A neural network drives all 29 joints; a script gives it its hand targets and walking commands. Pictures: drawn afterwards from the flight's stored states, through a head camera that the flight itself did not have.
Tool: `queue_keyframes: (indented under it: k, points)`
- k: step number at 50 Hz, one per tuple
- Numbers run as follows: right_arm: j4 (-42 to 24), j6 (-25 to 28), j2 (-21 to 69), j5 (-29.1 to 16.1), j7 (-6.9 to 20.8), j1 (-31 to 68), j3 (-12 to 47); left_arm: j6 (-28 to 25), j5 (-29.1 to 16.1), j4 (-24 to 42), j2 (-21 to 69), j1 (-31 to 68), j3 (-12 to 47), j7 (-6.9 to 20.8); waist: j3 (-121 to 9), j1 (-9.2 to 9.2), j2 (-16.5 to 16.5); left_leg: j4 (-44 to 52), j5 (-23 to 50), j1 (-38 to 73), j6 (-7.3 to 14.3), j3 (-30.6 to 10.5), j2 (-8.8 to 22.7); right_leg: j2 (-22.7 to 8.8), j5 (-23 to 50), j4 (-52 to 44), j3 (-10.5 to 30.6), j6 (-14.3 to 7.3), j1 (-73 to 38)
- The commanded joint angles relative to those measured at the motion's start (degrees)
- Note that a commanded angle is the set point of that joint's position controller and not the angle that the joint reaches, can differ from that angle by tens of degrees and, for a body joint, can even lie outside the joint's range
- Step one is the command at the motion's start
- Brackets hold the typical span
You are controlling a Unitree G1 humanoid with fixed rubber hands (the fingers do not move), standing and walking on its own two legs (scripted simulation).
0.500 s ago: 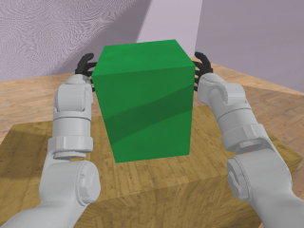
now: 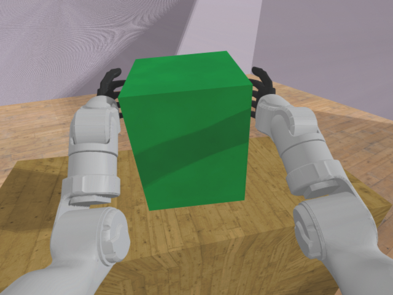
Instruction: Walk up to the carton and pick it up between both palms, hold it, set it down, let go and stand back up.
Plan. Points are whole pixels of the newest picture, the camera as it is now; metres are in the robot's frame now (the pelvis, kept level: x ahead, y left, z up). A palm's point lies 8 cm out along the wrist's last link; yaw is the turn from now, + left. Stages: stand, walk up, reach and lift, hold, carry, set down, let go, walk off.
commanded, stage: hold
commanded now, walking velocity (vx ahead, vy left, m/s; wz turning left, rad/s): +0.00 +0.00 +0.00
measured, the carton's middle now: (189, 128) +0.40 +0.00 +0.25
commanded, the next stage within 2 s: none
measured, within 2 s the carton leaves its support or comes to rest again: neither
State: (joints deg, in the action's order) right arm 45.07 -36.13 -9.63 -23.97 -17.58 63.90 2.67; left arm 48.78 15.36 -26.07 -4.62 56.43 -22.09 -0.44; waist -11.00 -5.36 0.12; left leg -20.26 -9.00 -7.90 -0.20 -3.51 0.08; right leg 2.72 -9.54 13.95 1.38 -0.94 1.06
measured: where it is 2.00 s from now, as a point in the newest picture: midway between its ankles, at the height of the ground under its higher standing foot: outside the picture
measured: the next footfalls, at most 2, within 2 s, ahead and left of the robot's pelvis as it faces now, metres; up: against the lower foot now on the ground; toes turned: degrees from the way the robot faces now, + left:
none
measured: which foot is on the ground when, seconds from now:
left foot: down 0.00-1.00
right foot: down 0.00-1.00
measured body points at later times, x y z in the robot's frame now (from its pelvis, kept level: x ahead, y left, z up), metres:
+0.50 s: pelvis +0.00 +0.00 +0.00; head -0.10 +0.02 +0.44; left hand +0.39 +0.16 +0.31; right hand +0.38 -0.14 +0.32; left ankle +0.03 +0.12 -0.75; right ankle -0.02 -0.11 -0.75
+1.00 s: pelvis +0.00 +0.00 +0.00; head -0.10 +0.02 +0.44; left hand +0.39 +0.16 +0.31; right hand +0.38 -0.14 +0.32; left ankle +0.03 +0.12 -0.75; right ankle -0.02 -0.11 -0.75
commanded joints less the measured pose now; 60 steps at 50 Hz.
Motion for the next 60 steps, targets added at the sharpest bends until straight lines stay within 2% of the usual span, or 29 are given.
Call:
queue_keyframes:
  k: [1, 60]
  points:
    - [-14.81, 1.06, 36.85, -9.16, 7.15, 41.24, 9.18, -3.85, -10.95, 5.7, 34.28, 40.86, 20.64, 8.15, -14.47, -0.28, -2.46, 1.08, 10.0, 6.92, -2.27, 0.74, -1.28, 0.89, 10.28, -0.92, 0.06, 3.58, -0.43]
    - [-14.74, 1.1, 36.81, -9.06, 7.19, 41.59, 8.97, -3.99, -10.94, 5.01, 34.2, 40.81, 20.24, 8.13, -14.62, -0.17, -2.28, 1.06, 9.78, 6.78, -2.19, 0.74, -1.3, 0.79, 10.35, -0.94, 0.13, 3.58, -0.41]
